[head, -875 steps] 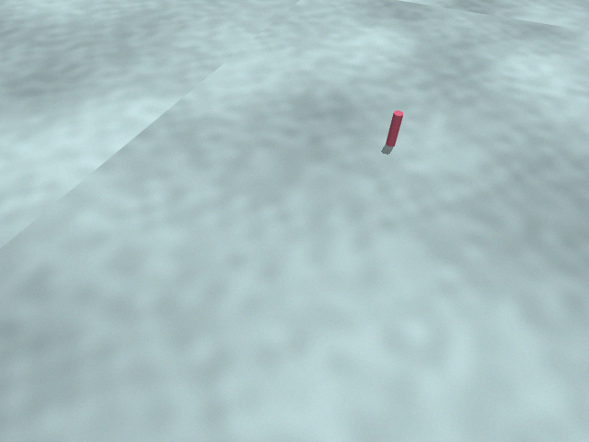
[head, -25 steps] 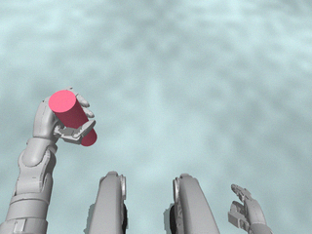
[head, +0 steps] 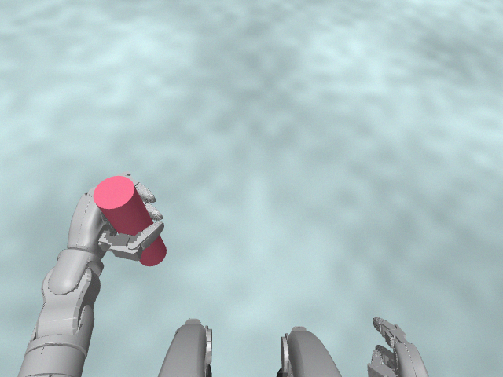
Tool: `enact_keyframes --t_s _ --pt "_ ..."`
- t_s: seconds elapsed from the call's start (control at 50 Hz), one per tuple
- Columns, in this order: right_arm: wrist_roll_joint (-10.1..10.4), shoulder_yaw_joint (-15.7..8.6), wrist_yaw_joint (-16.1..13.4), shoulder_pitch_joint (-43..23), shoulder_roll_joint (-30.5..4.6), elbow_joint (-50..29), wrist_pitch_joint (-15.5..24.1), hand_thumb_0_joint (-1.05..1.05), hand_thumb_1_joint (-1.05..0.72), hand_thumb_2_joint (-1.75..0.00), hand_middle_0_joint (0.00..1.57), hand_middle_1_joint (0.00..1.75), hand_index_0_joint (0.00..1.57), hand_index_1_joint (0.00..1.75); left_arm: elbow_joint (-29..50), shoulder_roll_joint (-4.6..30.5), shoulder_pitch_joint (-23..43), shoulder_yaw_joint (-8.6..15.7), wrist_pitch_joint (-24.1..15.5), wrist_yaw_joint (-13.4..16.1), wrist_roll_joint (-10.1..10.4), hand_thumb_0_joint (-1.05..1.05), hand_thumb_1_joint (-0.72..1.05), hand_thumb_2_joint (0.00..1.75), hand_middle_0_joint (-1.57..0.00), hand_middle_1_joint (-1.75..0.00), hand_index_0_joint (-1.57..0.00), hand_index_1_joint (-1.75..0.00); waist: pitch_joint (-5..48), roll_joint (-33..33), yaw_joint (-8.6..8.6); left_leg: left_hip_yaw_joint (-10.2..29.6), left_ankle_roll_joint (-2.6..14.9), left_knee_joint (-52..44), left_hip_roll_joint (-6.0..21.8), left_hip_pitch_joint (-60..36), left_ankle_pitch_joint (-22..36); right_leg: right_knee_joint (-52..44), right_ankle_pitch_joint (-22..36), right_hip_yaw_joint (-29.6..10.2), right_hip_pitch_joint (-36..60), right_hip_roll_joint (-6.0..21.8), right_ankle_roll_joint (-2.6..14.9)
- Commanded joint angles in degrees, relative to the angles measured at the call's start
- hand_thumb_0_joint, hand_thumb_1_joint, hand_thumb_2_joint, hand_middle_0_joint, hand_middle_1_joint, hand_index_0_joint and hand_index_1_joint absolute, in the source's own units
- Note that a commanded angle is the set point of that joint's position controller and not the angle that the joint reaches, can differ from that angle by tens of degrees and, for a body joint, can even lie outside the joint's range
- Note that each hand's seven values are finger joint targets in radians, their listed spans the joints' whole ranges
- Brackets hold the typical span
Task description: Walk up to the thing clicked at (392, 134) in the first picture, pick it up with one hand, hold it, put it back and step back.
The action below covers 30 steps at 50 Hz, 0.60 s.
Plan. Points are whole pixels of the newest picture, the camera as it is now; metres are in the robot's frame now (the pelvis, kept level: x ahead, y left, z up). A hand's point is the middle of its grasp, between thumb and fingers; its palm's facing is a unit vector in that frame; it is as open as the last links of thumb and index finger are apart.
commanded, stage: lift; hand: left
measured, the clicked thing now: (136, 227) +0.34 +0.18 +0.01
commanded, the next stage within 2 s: hold in 0.70 s
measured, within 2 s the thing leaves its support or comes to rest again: neither
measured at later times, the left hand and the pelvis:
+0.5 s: hand (140, 203) +0.34 +0.16 +0.08, palm faces -0.13 -0.99 +0.00, open 7.2 cm; pelvis +0.02 -0.01 +0.05, yaw +0 degrees
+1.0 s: hand (143, 191) +0.35 +0.15 +0.10, palm faces -0.12 -0.99 +0.01, open 7.2 cm; pelvis +0.03 -0.01 +0.07, yaw +0 degrees
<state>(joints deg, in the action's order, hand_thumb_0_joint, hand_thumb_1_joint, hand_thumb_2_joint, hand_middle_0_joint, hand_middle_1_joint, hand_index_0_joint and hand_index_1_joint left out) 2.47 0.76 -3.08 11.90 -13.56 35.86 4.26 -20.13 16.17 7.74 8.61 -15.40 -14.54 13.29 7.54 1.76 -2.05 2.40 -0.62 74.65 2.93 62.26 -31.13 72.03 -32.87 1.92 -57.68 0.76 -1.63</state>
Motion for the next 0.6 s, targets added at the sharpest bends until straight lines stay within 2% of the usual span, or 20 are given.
enact_keyframes --t_s 0.0,0.02,0.04,0.06,0.08,0.1,0.18,0.22,0.24,0.28,0.3,0.34,0.36,0.38,0.4,0.42,0.44,0.46,0.54,0.58 --pt "-0.15 -3.41 -0.65 1.65 -8.06 -6.32 2.43 0.00 -0.90 -0.89 0.20 0.30 0.20 0.30 15.67 8.43 16.35 3.87 -6.49 0.05 1.74 0.00 0.42 1.25 -1.36 -1.42 -1.38 -1.41 22.52 1.54 -0.48 0.34 0.98 -13.24 -1.72 -22.43 16.22 -12.78 18.94 0.57 11.53 -1.78 2.59" --pt "-0.19 -3.29 -0.66 0.95 -7.94 -6.21 2.58 0.00 -0.90 -0.89 0.20 0.30 0.20 0.30 15.60 7.40 17.86 2.33 -6.72 -0.38 1.70 0.00 0.41 1.25 -1.36 -1.43 -1.38 -1.42 20.10 2.40 -0.98 -0.05 0.95 -14.15 -1.85 -22.58 13.90 -13.83 17.30 0.36 10.78 -1.78 2.48" --pt "-0.22 -3.38 -0.71 1.20 -8.02 -6.32 2.62 0.00 -0.90 -0.89 0.20 0.30 0.20 0.30 14.22 8.00 17.23 3.51 -6.62 -0.34 1.71 0.00 0.42 1.26 -1.37 -1.43 -1.38 -1.42 20.02 1.78 -0.70 -0.31 1.01 -14.66 -1.91 -22.83 13.08 -14.79 16.60 0.24 11.68 -1.68 2.41" --pt "-0.27 -3.45 -0.80 0.98 -8.11 -6.32 2.66 0.00 -0.90 -0.89 0.20 0.30 0.20 0.30 15.44 8.57 18.44 3.32 -6.97 -0.50 1.55 0.00 0.43 1.27 -1.37 -1.43 -1.38 -1.42 19.84 2.14 -0.78 -0.10 0.92 -15.77 -1.88 -23.48 12.16 -15.30 15.64 0.43 11.87 -1.77 2.47" --pt "-0.23 -3.57 -0.77 1.40 -8.22 -6.30 2.63 0.00 -0.90 -0.89 0.20 0.30 0.20 0.30 14.96 8.93 17.39 4.30 -7.09 -0.38 1.62 0.00 0.44 1.26 -1.37 -1.43 -1.38 -1.42 21.13 2.82 -0.05 0.12 0.65 -16.76 -1.89 -25.07 12.81 -15.37 15.82 0.61 12.66 -1.68 2.67" --pt "-0.41 -3.34 -0.84 0.89 -7.91 -6.18 2.57 0.00 -0.90 -0.89 0.20 0.30 0.20 0.30 15.16 8.90 17.97 3.65 -7.28 -0.59 1.52 0.00 0.44 1.27 -1.36 -1.43 -1.38 -1.42 20.40 3.67 -0.29 -0.22 0.61 -16.95 -1.89 -25.59 12.48 -16.03 15.66 0.48 12.61 -1.73 2.57" --pt "-0.48 -3.06 -1.28 1.86 -7.94 -6.02 2.40 0.00 -0.90 -0.89 0.20 0.30 0.20 0.30 13.43 7.80 15.72 4.34 -7.30 -0.55 2.28 0.00 0.45 1.26 -1.36 -1.42 -1.38 -1.41 20.72 1.37 0.00 -0.31 0.59 -18.64 -1.92 -28.08 16.48 -17.70 19.17 0.65 16.81 -1.75 2.48" --pt "-0.48 -2.86 -1.33 1.85 -7.57 -5.80 2.35 0.00 -0.90 -0.89 0.20 0.30 0.20 0.30 13.90 7.78 17.69 4.07 -7.74 -0.55 2.34 0.00 0.45 1.27 -1.35 -1.43 -1.37 -1.42 19.54 1.61 -0.21 -0.48 0.66 -19.24 -1.82 -28.92 17.32 -18.45 19.94 0.45 17.52 -1.82 2.47" --pt "-0.64 -2.96 -1.42 2.15 -7.69 -5.36 2.36 0.00 -0.90 -0.89 0.20 0.30 0.20 0.30 13.48 8.57 17.04 4.79 -7.95 -0.68 2.26 0.00 0.46 1.27 -1.35 -1.43 -1.37 -1.42 20.50 1.53 -0.14 -0.42 0.69 -19.38 -1.76 -29.48 18.93 -18.63 21.30 0.53 18.55 -1.86 2.45" --pt "-0.66 -2.87 -1.52 1.75 -7.50 -5.45 2.31 0.00 -0.90 -0.89 0.20 0.30 0.20 0.30 11.87 7.28 17.24 3.24 -8.19 -0.91 1.92 0.00 0.46 1.27 -1.35 -1.42 -1.36 -1.41 17.39 0.67 -0.41 -0.98 0.93 -20.07 -1.83 -28.65 18.12 -20.02 21.38 -0.03 19.26 -1.61 2.24" --pt "-0.63 -3.03 -1.57 1.76 -7.68 -5.42 2.27 0.00 -0.90 -0.89 0.20 0.30 0.20 0.30 11.71 7.91 17.01 3.93 -8.34 -1.06 1.71 0.00 0.44 1.28 -1.36 -1.44 -1.37 -1.43 17.39 0.81 -0.13 -0.94 0.86 -20.86 -1.81 -29.49 17.93 -20.44 20.99 -0.02 19.31 -1.59 2.35" --pt "-0.76 -3.06 -1.62 1.75 -7.71 -5.02 2.21 0.00 -0.89 -0.89 0.20 0.30 0.20 0.30 11.56 6.98 18.96 2.73 -8.82 -1.62 1.74 0.00 0.45 1.27 -1.34 -1.42 -1.35 -1.41 16.61 1.44 -0.86 -1.18 0.83 -21.60 -1.72 -30.79 17.80 -21.29 21.09 -0.07 19.77 -1.58 2.32" --pt "-0.84 -3.15 -1.58 1.92 -7.84 -4.94 2.30 0.00 -0.90 -0.89 0.20 0.30 0.20 0.30 11.34 7.21 18.32 3.04 -8.81 -1.80 1.65 0.00 0.44 1.26 -1.34 -1.42 -1.36 -1.41 17.53 2.08 -0.14 -0.97 0.67 -22.11 -1.60 -32.22 18.66 -21.24 21.30 0.15 19.76 -1.54 2.49" --pt "-0.81 -3.17 -1.59 1.31 -7.85 -5.18 2.25 0.00 -0.89 -0.89 0.20 0.30 0.20 0.30 11.53 7.06 18.56 2.41 -8.91 -2.03 1.51 0.00 0.45 1.26 -1.33 -1.41 -1.35 -1.40 15.83 2.79 -0.28 -1.05 0.57 -22.75 -1.67 -32.03 17.81 -21.69 20.54 0.13 19.56 -1.54 2.54" --pt "-0.84 -3.26 -1.59 1.59 -7.91 -5.10 2.22 0.00 -0.89 -0.89 0.20 0.30 0.20 0.30 10.73 7.74 17.91 3.86 -8.95 -2.13 1.70 0.00 0.45 1.25 -1.32 -1.40 -1.33 -1.39 17.51 2.29 0.11 -1.00 0.55 -22.98 -1.57 -33.42 18.76 -22.00 21.03 0.26 20.24 -1.65 2.59" --pt "-0.86 -3.14 -1.65 1.27 -7.82 -5.09 2.11 0.00 -0.89 -0.89 0.20 0.30 0.20 0.30 10.94 6.94 18.50 2.66 -9.07 -2.35 1.72 0.00 0.46 1.25 -1.32 -1.40 -1.34 -1.38 16.17 2.50 -0.14 -0.99 0.47 -23.53 -1.67 -33.08 17.91 -22.33 20.41 0.37 20.45 -1.65 2.57" --pt "-0.95 -3.15 -1.63 1.90 -7.78 -4.86 2.06 0.00 -0.89 -0.89 0.20 0.30 0.20 0.30 10.36 7.31 17.04 3.82 -9.04 -2.29 1.96 0.00 0.48 1.25 -1.32 -1.39 -1.33 -1.38 18.04 1.76 0.32 -1.06 0.54 -23.42 -1.63 -34.17 20.18 -22.59 22.39 0.34 22.23 -1.65 2.52" --pt "-0.94 -3.03 -1.61 1.32 -7.76 -4.96 2.09 0.00 -0.89 -0.89 0.20 0.30 0.20 0.30 10.56 7.14 17.77 3.72 -9.19 -2.35 2.19 0.00 0.47 1.26 -1.33 -1.41 -1.35 -1.39 16.92 1.76 0.19 -1.01 0.48 -23.86 -1.71 -33.66 19.44 -22.79 21.86 0.42 22.51 -1.69 2.52" --pt "-1.18 -3.04 -1.72 2.00 -7.68 -4.29 1.86 0.00 -0.90 -0.89 0.20 0.30 0.20 0.30 10.10 7.39 18.26 4.21 -9.48 -2.64 2.47 0.00 0.46 1.26 -1.34 -1.41 -1.35 -1.40 18.56 1.09 -0.12 -1.43 0.87 -23.55 -1.64 -35.54 24.04 -23.38 26.36 0.03 24.94 -1.72 2.20" --pt "-1.18 -3.01 -1.69 1.48 -7.63 -4.28 1.68 0.00 -0.89 -0.89 0.20 0.30 0.20 0.30 10.07 6.81 18.77 3.55 -9.90 -3.11 2.45 0.00 0.46 1.26 -1.33 -1.42 -1.35 -1.40 16.00 1.41 0.05 -1.43 0.76 -24.51 -1.64 -35.37 23.04 -23.94 25.22 0.11 24.15 -1.75 2.29"
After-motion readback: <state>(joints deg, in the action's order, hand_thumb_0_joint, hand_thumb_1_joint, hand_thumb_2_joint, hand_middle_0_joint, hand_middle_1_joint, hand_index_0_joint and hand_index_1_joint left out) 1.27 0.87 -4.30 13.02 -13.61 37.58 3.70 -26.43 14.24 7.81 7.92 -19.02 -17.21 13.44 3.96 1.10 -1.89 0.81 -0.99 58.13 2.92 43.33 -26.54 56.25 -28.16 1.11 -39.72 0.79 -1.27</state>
